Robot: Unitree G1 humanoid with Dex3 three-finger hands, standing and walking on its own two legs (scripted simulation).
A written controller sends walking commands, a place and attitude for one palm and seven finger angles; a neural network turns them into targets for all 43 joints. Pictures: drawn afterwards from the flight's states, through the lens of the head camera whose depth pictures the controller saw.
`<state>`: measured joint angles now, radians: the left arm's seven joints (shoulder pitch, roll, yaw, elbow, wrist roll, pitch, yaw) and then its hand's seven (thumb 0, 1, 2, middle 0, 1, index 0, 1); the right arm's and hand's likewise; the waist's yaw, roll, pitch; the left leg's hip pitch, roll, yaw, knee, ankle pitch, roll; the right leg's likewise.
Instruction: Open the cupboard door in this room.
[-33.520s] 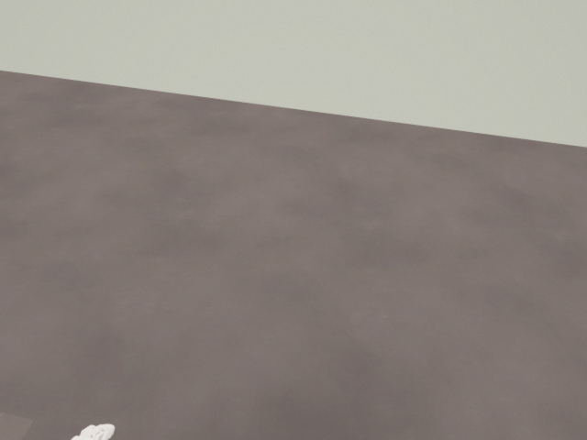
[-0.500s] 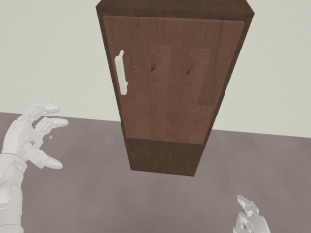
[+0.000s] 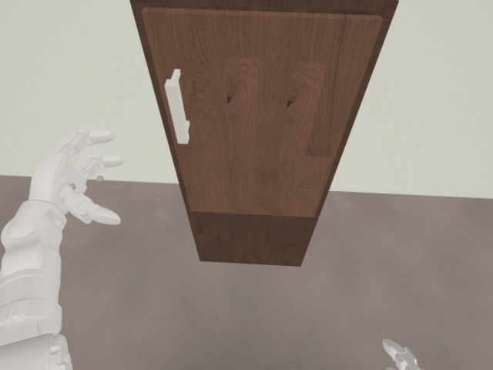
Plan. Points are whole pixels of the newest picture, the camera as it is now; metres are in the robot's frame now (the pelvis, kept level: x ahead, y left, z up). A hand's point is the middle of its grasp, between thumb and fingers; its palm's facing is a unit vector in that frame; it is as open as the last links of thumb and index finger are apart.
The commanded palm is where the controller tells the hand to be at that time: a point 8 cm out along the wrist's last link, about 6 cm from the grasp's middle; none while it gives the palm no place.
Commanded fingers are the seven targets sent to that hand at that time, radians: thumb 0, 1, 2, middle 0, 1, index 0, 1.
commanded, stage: move the hooked fingers beside the handle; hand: left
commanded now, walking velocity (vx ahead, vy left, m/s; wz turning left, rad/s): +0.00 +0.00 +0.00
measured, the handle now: (180, 107) +0.58 +0.16 +0.10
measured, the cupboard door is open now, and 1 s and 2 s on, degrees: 0 0 0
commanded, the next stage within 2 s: slide the fingers in behind the handle in 1.82 s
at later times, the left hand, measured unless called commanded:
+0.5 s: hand (120, 149) +0.44 +0.24 +0.11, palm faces -0.02 -1.00 +0.00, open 14.0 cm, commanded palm +0.42 +0.29 +0.11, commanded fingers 0.00 -0.50 0.30 -0.30 -1.20 -0.30 -1.20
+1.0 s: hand (136, 120) +0.52 +0.23 +0.11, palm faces -0.03 -1.00 +0.00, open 14.0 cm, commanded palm +0.50 +0.28 +0.10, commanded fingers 0.00 -0.50 0.30 -0.30 -1.20 -0.30 -1.20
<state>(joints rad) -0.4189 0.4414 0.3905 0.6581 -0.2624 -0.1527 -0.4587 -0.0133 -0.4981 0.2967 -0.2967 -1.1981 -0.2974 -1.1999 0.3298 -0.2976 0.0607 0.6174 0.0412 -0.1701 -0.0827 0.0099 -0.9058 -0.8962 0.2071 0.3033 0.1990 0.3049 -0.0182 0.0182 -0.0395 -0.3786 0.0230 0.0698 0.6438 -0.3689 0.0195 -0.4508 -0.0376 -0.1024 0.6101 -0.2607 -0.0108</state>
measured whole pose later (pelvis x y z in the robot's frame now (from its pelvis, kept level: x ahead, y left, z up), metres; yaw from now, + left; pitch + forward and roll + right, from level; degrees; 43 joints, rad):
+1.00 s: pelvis +0.00 +0.01 -0.02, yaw -2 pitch +17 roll -2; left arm -1.00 0.69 0.46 1.27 -0.10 -0.28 -0.42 -0.01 -0.50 0.30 -0.30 -1.20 -0.30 -1.20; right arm 0.44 -0.31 0.06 0.63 0.01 0.02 -0.05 0.00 -0.91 -0.90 0.21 0.30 0.20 0.30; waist -0.18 0.00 -0.05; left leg -0.65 0.05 0.08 0.77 -0.41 0.03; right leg -0.71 -0.02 -0.09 0.68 -0.27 0.00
